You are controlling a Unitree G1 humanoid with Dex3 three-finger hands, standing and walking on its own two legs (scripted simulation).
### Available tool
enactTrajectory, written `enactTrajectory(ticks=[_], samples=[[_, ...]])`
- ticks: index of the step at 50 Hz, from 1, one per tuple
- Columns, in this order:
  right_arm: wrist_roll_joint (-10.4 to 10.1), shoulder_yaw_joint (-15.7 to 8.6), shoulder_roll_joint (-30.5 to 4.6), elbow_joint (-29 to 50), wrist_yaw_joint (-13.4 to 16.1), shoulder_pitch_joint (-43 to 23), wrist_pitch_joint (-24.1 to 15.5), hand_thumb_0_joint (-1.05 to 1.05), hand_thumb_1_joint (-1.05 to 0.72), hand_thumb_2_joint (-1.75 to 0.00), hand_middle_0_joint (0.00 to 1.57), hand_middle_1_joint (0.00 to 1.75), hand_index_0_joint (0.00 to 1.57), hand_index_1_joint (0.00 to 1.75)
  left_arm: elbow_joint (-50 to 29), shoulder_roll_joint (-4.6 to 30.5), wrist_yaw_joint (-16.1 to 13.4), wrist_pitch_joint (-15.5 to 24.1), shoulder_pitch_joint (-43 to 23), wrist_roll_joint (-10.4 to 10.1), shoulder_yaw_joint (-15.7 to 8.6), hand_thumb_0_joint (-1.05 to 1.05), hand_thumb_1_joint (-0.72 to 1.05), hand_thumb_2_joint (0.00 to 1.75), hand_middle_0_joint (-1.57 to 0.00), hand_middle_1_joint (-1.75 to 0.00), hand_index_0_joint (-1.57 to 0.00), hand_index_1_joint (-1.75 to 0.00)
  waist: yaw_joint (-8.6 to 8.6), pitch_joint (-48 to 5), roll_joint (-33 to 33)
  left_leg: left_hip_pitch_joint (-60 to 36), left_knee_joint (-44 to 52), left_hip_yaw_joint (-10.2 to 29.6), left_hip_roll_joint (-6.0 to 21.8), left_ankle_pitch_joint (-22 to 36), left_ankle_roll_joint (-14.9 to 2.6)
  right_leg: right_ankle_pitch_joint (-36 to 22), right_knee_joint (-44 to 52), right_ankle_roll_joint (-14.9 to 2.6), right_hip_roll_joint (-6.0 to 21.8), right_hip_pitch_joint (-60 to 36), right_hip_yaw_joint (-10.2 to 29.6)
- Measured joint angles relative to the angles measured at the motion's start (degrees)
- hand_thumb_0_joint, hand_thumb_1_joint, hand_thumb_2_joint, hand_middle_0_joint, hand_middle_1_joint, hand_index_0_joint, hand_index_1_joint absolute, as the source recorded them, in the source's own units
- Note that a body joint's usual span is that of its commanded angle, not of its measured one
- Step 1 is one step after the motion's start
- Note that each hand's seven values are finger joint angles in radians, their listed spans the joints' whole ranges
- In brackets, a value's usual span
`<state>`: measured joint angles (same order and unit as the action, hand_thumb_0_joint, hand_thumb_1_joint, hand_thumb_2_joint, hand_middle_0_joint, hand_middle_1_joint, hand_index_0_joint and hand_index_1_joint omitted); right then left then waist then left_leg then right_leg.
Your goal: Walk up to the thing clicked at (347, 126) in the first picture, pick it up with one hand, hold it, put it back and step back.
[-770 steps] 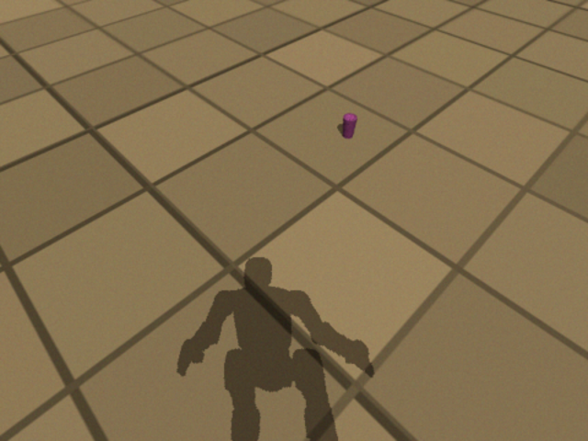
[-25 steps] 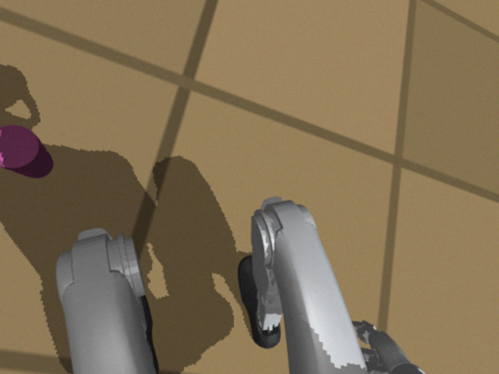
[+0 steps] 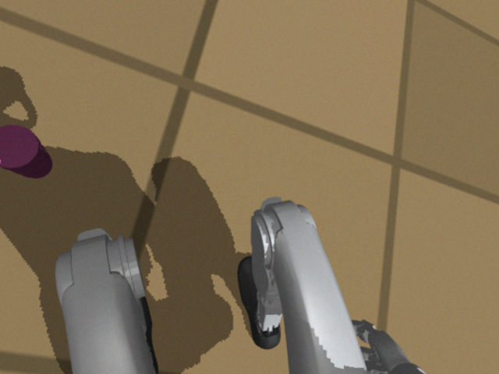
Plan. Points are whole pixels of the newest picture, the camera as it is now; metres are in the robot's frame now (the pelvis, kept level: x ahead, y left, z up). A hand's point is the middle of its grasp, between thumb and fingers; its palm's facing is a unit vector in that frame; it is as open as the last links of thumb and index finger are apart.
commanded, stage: rise first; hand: left
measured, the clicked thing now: (25, 156) +0.48 +0.32 -0.28
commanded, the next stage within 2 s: approach in 0.40 s
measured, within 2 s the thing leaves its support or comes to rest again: neither
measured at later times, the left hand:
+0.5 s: hand out of the picture +0.46 +0.38 -0.13, palm faces -0.43 -0.09 -0.90, open 13.6 cm
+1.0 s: hand out of the picture +0.50 +0.32 -0.15, palm faces -0.39 -0.08 -0.92, open 14.0 cm
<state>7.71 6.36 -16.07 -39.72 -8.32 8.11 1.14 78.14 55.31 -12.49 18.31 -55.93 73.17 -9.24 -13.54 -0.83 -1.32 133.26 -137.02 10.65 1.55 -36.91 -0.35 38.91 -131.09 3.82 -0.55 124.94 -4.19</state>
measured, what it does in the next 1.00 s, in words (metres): stands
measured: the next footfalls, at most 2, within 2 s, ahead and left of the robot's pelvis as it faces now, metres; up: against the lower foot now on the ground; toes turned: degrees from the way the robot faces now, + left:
none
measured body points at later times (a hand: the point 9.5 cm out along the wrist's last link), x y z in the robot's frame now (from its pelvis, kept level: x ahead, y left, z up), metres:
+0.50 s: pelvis +0.00 +0.00 +0.00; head +0.23 +0.10 +0.37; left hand +0.48 +0.38 -0.08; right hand +0.07 -0.27 -0.09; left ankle +0.08 +0.13 -0.30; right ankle +0.11 -0.14 -0.30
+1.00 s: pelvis +0.00 +0.00 -0.01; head +0.24 +0.09 +0.36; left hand +0.52 +0.32 -0.10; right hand +0.04 -0.27 -0.09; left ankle +0.08 +0.13 -0.30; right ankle +0.11 -0.14 -0.30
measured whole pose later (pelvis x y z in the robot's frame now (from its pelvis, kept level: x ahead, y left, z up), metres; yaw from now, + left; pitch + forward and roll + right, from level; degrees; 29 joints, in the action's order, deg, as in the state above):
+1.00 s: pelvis +0.00 +0.00 -0.01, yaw -1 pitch +33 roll -11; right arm 8.0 8.2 -16.2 -38.8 -8.1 9.9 -0.7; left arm 85.8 52.1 -18.9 12.2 -62.8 75.4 -7.2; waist -18.2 -0.7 -0.6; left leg 134.9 -137.7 10.9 1.8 -36.7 -0.3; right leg 38.2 -131.6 3.5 -1.1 127.0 -4.3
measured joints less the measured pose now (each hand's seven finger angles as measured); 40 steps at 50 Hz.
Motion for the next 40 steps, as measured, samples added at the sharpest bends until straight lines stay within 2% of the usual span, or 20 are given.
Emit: enactTrajectory(ticks=[12,29,35,40], samples=[[-0.2,-0.3,0.2,-0.1,-0.1,0.1,0.1,0.00,-0.91,-0.89,0.20,0.30,0.21,0.30,-1.3,-1.2,0.2,-0.3,1.1,-0.4,-0.2,0.00,-0.46,0.91,-0.20,-0.89,-0.19,-0.90,0.35,-0.2,0.2,-0.2,0.3,0.0,0.0,-0.2,0.13,0.1,0.3,-0.02,0.0,-0.1,0.0],[-0.2,-0.4,-0.1,0.2,0.0,0.2,0.1,0.00,-0.91,-0.89,0.20,0.30,0.21,0.30,-0.9,-0.5,0.6,-0.6,0.5,-0.3,0.4,0.00,-0.43,0.90,-0.22,-0.87,-0.20,-0.89,0.16,-0.4,0.2,-0.3,0.3,0.0,-0.1,0.0,0.09,-0.1,0.3,-0.11,0.0,-0.2,0.0],[-0.2,-0.3,0.2,-0.4,0.0,0.4,-0.3,0.00,-0.90,-0.89,0.20,0.30,0.21,0.30,-0.5,-1.8,0.5,-1.0,-0.8,-1.0,3.7,0.00,-0.46,0.95,-0.21,-0.88,-0.18,-0.90,0.18,-0.5,-0.2,-0.4,0.6,-0.2,0.0,0.1,0.01,-0.2,0.5,0.06,0.0,-0.2,0.2],[0.0,0.3,0.4,-0.6,0.2,0.5,-0.9,0.00,-0.90,-0.89,0.20,0.30,0.21,0.30,1.9,-3.5,-1.6,-1.3,-3.9,0.2,5.9,0.00,-0.49,0.98,-0.19,-0.88,-0.16,-0.92,-1.01,-0.7,-0.6,0.0,0.6,-0.2,-0.1,0.3,0.12,-0.3,0.4,-0.47,0.0,0.2,0.1]])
